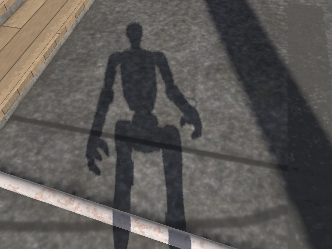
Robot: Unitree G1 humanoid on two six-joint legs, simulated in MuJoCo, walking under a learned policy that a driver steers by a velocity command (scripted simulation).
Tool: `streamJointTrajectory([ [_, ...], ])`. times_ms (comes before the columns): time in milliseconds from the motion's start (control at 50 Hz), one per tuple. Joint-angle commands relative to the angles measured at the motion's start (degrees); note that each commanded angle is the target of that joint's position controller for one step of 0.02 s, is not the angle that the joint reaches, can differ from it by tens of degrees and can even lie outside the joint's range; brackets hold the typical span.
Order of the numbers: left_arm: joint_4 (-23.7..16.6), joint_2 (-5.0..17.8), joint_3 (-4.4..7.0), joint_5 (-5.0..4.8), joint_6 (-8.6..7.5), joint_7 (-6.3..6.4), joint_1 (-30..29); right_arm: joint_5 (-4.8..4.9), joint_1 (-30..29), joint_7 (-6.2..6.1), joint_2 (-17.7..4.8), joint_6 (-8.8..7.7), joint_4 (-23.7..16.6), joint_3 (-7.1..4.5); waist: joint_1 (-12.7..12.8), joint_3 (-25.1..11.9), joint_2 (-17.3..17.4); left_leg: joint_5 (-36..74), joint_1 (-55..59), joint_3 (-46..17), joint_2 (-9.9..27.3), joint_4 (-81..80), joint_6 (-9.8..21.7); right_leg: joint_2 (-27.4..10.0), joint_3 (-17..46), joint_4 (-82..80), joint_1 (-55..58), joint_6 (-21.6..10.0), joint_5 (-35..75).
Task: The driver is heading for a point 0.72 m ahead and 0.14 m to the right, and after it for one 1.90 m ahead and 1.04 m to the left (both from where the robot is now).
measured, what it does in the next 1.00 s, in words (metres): climbs, turning right: left foot, then right foot 0.04 m higher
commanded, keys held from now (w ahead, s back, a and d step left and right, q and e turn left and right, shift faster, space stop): w+e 0.80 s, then w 0.12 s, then q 0.08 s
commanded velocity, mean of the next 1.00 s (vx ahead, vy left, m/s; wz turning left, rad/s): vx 0.49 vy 0.00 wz -0.54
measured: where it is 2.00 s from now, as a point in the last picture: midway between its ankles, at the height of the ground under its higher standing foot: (231, 209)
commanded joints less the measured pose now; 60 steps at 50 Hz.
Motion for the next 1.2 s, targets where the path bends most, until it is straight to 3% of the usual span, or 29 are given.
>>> streamJointTrajectory([
  [20, -3.06, 7.48, 1.32, -0.12, -0.65, 0.13, 4.28, 0.07, -2.41, 0.27, -4.50, 0.72, -4.03, -0.93, 0.56, 0.32, -3.47, 6.84, -3.64, 2.65, -1.89, -5.65, -1.17, -15.13, 14.86, -6.64, 1.11, -3.51, 19.04],
  [180, -4.28, 8.40, 1.25, 1.21, -0.20, 1.09, 10.36, 0.84, -14.49, 1.08, -4.43, -0.07, -10.06, 0.52, 4.12, -0.13, -6.50, 7.59, -4.83, 2.82, -6.67, -18.39, 0.54, -16.59, 19.04, -0.18, 12.64, -3.97, 28.82],
  [220, -5.22, 9.39, 1.53, 1.18, -0.30, 1.62, 8.51, 1.10, -12.58, 0.92, -5.61, -0.68, -10.58, 0.49, 2.23, -0.20, -6.45, 6.20, 1.59, 1.91, -7.66, -23.38, 1.85, -17.01, 20.04, 2.13, 11.81, -2.69, 31.93],
  [260, -6.60, 11.37, 1.92, 1.11, -0.63, 1.31, 4.46, 1.35, -2.80, -0.05, -8.47, -1.32, -8.22, -0.62, -2.65, -3.84, -6.28, 1.97, 17.98, 3.09, -10.87, -28.48, 3.91, -15.21, 19.48, 10.40, 7.61, 0.15, 42.55],
  [280, -7.16, 11.69, 2.00, 0.65, -1.08, 0.61, 2.55, 1.43, 6.38, -0.89, -9.96, -1.98, -5.99, -1.33, -7.53, -8.89, -4.28, 5.47, 30.99, 2.60, -9.54, -32.22, 5.28, -12.16, 17.14, 21.48, 3.69, 1.48, 41.92],
  [300, -9.11, 7.73, 1.01, -0.25, -1.67, -0.07, 2.71, 0.04, 15.81, -2.04, -13.74, -2.43, -5.40, -2.32, -10.57, -17.63, 0.02, -4.82, 46.09, -8.85, 2.40, -32.84, 7.48, -8.62, 14.36, 37.20, -5.21, 2.44, 25.33],
  [320, -10.97, 1.82, -0.03, -2.35, -1.35, 0.04, 8.75, -1.41, 15.30, -2.10, -18.72, -1.85, -6.03, -3.31, -5.62, -22.94, 14.31, -1.98, 58.09, -35.93, 18.99, -37.94, 13.87, 0.50, 7.42, 53.77, -23.75, 4.51, -20.81],
  [340, -10.16, 7.16, 0.45, 0.13, -0.43, 0.72, 9.12, -0.07, 12.41, -1.50, -15.28, -1.04, -6.28, -3.26, -4.02, -20.38, 8.79, -9.92, 52.64, -42.66, 18.35, -39.88, 15.45, -4.64, 6.79, 60.80, -28.97, 3.86, -18.23],
  [360, -9.97, 7.33, 0.60, 1.11, 0.20, 0.56, 5.38, 0.31, 8.61, -1.33, -9.37, -0.90, -6.80, -1.94, -3.33, -11.28, 2.82, -12.73, 44.27, -32.72, 15.54, -40.63, 14.28, -7.22, 5.22, 62.22, -30.61, 4.29, -13.57],
  [380, -10.56, 6.38, 0.30, 1.43, 0.39, -0.01, 2.36, 0.35, 6.45, -1.04, -6.23, -1.08, -6.52, -1.06, -2.87, -5.78, -1.13, -9.42, 37.05, -23.48, 11.91, -42.39, 12.62, -9.30, 4.68, 59.18, -30.20, 4.50, -9.92],
  [420, -11.30, 5.53, 0.27, 2.10, 1.50, -1.49, 1.19, 0.66, 6.60, -1.23, -5.69, -1.77, -4.96, -0.72, -1.11, -1.67, 3.26, -1.49, 28.72, -12.02, 7.12, -45.76, 9.83, -11.69, 4.31, 53.59, -26.72, 5.09, -7.45],
  [500, -14.73, 3.39, -0.33, 2.41, 3.39, -2.23, -3.75, 1.33, 11.85, -0.36, -6.56, -3.69, -2.25, -1.17, -1.39, -2.60, 5.88, 14.81, 30.91, -3.75, 7.99, -46.99, 11.64, -11.66, 1.17, 59.42, -32.71, 5.63, -6.74],
  [560, -18.88, 3.46, -0.64, 2.27, 3.52, -2.17, -11.22, 1.00, 12.74, -0.14, -6.34, -3.73, -1.50, -0.90, -1.18, -0.82, 3.82, 13.57, 31.09, 1.82, 7.16, -48.59, 10.50, -12.84, 1.89, 58.67, -39.92, 5.25, -2.99],
  [620, -21.65, 2.78, -1.54, 1.97, 3.29, -3.41, -16.25, 1.27, 12.58, -0.29, -7.08, -3.33, -1.26, -1.00, -1.32, 0.54, 3.89, 12.35, 28.55, 8.56, 3.74, -50.31, 8.95, -12.89, -0.42, 42.20, -35.55, 6.33, 3.57],
  [660, -21.91, 2.25, -1.99, 2.16, 3.48, -4.59, -18.11, 1.33, 13.75, -0.49, -10.50, -2.97, -1.50, -1.95, -3.12, -0.24, 4.16, 18.70, 29.33, 11.42, 5.67, -50.48, 9.70, -12.11, -5.81, 34.39, -29.07, 5.56, 0.14],
  [680, -23.09, 2.32, -1.93, 2.24, 3.53, -4.69, -20.06, 1.57, 15.38, -0.82, -9.86, -2.95, -0.67, -1.88, -3.47, 0.60, 3.62, 20.81, 33.91, 10.84, 7.13, -49.98, 9.32, -13.82, -3.74, 30.48, -30.75, 4.90, 5.62],
  [720, -23.35, 3.30, -1.38, 2.65, 3.18, -4.24, -19.07, 1.31, 17.01, -0.82, -10.40, -2.39, -0.26, -1.96, -3.20, -1.22, 4.22, 36.72, 40.78, 13.61, 8.66, -42.56, 9.37, -11.75, -7.36, 31.79, -31.02, 2.10, -1.76],
  [760, -22.15, 4.40, -0.59, 1.95, 2.71, -3.03, -16.13, 1.38, 18.43, -0.90, -10.27, -1.62, -0.55, -1.74, -2.05, -6.38, 3.37, 55.58, 40.08, 17.03, 5.28, -31.19, 7.61, -5.46, -10.58, 31.00, -20.84, -0.26, -9.50],
  [800, -18.77, 4.97, 0.66, 1.36, 2.29, -2.52, -5.13, 1.72, 16.27, -0.84, -14.32, -0.73, -2.11, -2.72, 3.62, -12.34, 2.73, 52.33, 29.26, 17.72, 3.93, -11.31, 5.41, -1.81, -8.74, 24.32, -0.84, -2.48, -10.45],
  [820, -16.46, 7.93, 2.14, 1.39, 2.53, -1.67, 3.14, 2.89, 11.03, -0.05, -14.88, -1.02, -5.17, -3.00, 9.04, -14.73, -3.50, 36.12, 14.14, 19.15, -0.28, 6.84, 2.55, -6.12, 0.12, 13.42, 14.08, -5.08, -7.53],
  [840, -15.93, 13.59, 3.73, 1.33, 2.52, -0.90, 3.48, 3.03, 5.79, 0.77, -10.04, -1.73, -10.10, -2.15, 8.35, -13.39, -15.15, -9.86, -2.79, 14.17, -7.24, 24.15, 1.14, -19.95, 24.46, 3.09, 19.55, -9.77, -6.44],
  [860, -17.34, 14.17, 3.50, 1.78, 2.26, -0.23, -0.11, 2.46, 4.84, 0.71, -7.72, -2.26, -11.43, -1.30, 5.14, -10.95, -8.63, -11.61, -4.30, 3.17, -4.04, 25.66, 3.05, -23.75, 29.93, 0.37, 12.73, -9.89, 0.53],
  [880, -17.13, 11.64, 2.68, 1.95, 1.82, -0.02, -2.95, 2.92, 6.50, 0.81, -7.02, -2.20, -10.78, -1.14, 2.31, -6.89, -2.55, -10.08, -1.02, 1.46, -2.20, 20.97, 3.86, -24.65, 27.51, -0.84, 4.63, -8.84, 1.94],
  [920, -15.50, 7.03, 1.22, 1.07, 0.78, -0.10, -6.66, 2.13, 11.48, 0.55, -5.18, -1.16, -9.14, -0.70, -3.26, 0.51, -2.44, -9.76, 2.92, 1.20, -0.67, 10.82, 4.00, -22.47, 19.67, -4.75, -4.14, -6.61, 4.22],
  [1000, -10.31, 4.88, 0.03, 1.03, -3.40, 0.44, -0.52, 1.21, 9.07, -0.60, -5.02, 0.37, -8.15, -0.59, -0.53, 2.40, -3.40, -8.20, 5.75, 1.52, -2.30, -4.62, 2.23, -21.15, 8.16, -4.83, 1.98, -6.54, 41.79],
  [1020, -9.30, 5.02, -0.03, 1.42, -4.13, 0.63, 1.56, 0.93, 8.99, -0.80, -5.22, 0.15, -7.62, -0.72, 0.70, -0.18, -3.72, -7.50, 4.47, 0.88, -3.21, -3.43, 2.82, -22.66, 7.75, -3.46, 6.76, -6.75, 48.52],
  [1100, -8.45, 4.72, -0.71, 0.44, -5.33, 0.91, -2.46, 1.53, 7.92, 0.33, -2.80, -1.69, -7.25, 0.14, -0.54, -2.74, -5.41, 18.59, 16.16, 3.24, -5.83, -26.72, 2.51, -15.97, -3.85, -2.33, 1.48, -1.11, 35.72],
  [1160, -8.05, 5.46, -0.52, -0.73, -5.05, 1.94, -3.06, 0.73, 11.55, 1.66, -5.99, -2.07, -5.62, -1.07, -2.38, -1.83, -3.27, 28.74, 24.19, 3.12, -6.82, -32.90, 2.50, -16.29, -4.54, 6.81, -4.83, 0.22, 20.24],
  [1200, -7.88, 5.55, -0.45, -1.71, -4.13, 2.70, -2.85, -0.91, 20.36, 2.23, -8.38, -3.11, -1.97, -2.20, -6.28, -2.66, 3.11, 33.28, 34.80, 5.23, -9.86, -36.49, 3.82, -11.99, -7.95, 25.20, -11.69, 1.85, 12.78],
])
Keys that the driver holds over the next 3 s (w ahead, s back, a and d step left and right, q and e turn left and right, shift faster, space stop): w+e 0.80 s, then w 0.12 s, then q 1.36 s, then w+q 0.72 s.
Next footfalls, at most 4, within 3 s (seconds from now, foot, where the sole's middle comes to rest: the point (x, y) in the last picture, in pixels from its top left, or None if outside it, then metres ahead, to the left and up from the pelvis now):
0.30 left None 0.37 0.12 -0.78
0.72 right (232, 241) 0.49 -0.18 -0.74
1.20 left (212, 174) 0.81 -0.13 -0.78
1.60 right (256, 195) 0.71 -0.31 -0.78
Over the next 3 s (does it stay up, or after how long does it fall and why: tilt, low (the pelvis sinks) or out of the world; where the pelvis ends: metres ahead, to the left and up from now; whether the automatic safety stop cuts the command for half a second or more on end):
stays up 0.83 -0.07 -0.03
